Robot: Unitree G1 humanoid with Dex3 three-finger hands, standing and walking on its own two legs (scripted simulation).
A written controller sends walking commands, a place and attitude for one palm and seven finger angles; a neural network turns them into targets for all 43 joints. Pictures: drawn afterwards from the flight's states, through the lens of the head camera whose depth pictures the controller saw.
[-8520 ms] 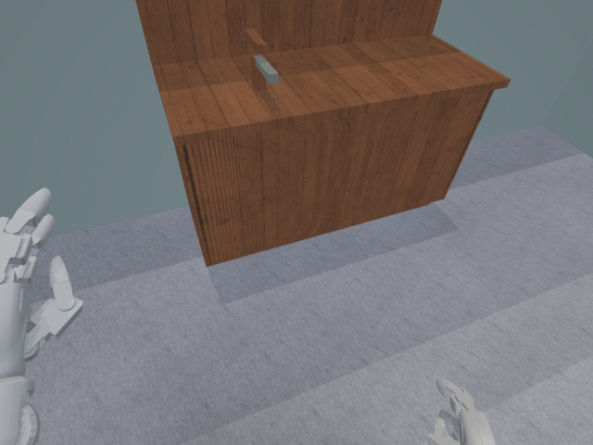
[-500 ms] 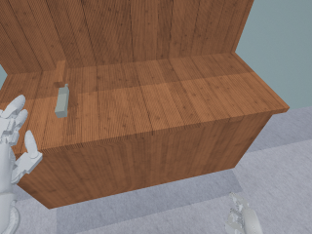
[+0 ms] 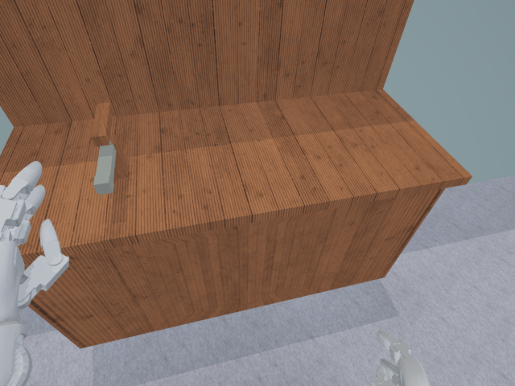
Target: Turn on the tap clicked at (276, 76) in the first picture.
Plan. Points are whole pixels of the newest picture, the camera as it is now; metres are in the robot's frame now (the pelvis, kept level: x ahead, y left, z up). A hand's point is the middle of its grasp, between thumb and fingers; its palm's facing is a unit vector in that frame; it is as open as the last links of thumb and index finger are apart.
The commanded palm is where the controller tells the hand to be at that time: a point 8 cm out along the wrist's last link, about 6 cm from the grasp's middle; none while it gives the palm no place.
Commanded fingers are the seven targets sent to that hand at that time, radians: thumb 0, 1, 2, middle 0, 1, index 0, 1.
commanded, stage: shuffle to correct the standing spot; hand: left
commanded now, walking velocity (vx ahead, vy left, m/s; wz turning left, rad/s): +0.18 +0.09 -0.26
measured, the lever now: (103, 184) +0.46 +0.35 +0.03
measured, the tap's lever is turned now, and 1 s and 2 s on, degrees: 0 0 0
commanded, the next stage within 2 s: come to a stop and stand still in 0.70 s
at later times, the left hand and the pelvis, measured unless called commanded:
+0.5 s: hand (94, 205) +0.30 +0.25 +0.16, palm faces +0.36 -0.84 -0.40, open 7.4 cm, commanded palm +0.25 +0.28 +0.17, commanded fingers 0.00 0.90 0.90 -0.20 -0.30 -0.20 -0.30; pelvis +0.07 +0.01 -0.02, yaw -4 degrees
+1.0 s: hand (97, 155) +0.38 +0.28 +0.17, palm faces +0.35 -0.85 -0.39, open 7.4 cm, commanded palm +0.33 +0.32 +0.17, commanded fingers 0.00 0.90 0.90 -0.20 -0.30 -0.20 -0.30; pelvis +0.14 +0.05 -0.02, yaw -6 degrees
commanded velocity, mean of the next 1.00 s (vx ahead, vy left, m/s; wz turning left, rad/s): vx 0.08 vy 0.07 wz -0.06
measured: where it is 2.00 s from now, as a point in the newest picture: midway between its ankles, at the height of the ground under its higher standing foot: outside the picture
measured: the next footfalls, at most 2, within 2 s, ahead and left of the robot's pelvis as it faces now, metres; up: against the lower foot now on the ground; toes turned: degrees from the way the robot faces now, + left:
left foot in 0.40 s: +0.09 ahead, +0.12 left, +0.00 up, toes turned +0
right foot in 0.62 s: +0.17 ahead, -0.08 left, +0.00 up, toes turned -4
